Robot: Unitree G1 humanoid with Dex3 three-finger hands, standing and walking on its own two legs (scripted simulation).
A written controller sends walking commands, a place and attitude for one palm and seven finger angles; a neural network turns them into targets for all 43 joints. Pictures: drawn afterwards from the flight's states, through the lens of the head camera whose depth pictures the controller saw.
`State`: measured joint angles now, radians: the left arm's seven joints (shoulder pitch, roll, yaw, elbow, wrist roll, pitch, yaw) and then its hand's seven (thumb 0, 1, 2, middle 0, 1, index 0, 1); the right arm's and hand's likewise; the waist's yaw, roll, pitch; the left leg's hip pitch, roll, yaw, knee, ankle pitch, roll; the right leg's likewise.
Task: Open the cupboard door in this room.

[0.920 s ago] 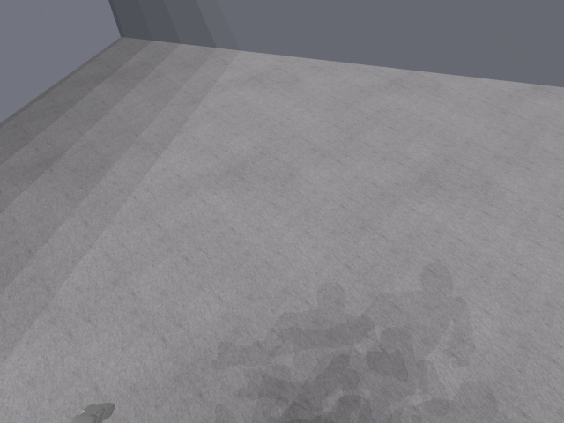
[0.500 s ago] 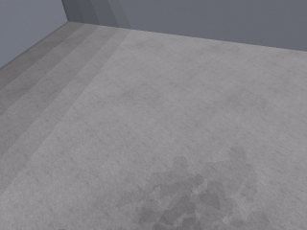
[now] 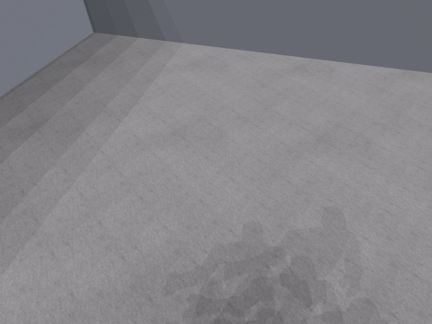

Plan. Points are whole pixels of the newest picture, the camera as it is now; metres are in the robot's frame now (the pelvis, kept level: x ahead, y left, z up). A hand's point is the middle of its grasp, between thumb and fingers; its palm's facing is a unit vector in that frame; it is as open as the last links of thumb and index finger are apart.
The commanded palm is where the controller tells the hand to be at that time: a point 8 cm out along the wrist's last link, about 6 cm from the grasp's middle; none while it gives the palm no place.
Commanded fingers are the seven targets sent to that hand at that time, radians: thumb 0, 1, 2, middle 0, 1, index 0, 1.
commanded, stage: turn or walk to find it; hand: left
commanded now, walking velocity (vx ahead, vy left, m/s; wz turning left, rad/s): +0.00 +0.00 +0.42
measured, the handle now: out of the picture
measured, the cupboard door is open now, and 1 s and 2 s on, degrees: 0 0 0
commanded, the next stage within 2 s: stand and wait in 1.80 s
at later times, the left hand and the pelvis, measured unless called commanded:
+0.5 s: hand out of the picture +0.02 +0.23 -0.18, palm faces +0.16 -0.96 -0.23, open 7.4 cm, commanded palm none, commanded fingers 0.00 0.90 0.90 -0.20 -0.30 -0.20 -0.30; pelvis -0.02 +0.02 -0.01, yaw +9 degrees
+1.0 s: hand out of the picture -0.09 +0.17 -0.17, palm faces +0.42 -0.87 -0.27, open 7.4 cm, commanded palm none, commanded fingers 0.00 0.90 0.90 -0.20 -0.30 -0.20 -0.30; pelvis -0.04 -0.02 -0.01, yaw +24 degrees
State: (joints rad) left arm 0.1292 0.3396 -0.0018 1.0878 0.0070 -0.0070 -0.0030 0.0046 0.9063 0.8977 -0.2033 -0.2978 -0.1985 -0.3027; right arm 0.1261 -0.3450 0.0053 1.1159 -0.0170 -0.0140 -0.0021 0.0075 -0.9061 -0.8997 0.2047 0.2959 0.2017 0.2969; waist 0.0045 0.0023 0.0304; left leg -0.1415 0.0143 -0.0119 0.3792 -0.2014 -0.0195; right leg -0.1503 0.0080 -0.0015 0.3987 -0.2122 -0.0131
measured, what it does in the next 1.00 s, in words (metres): steps on the spot, turning left: right foot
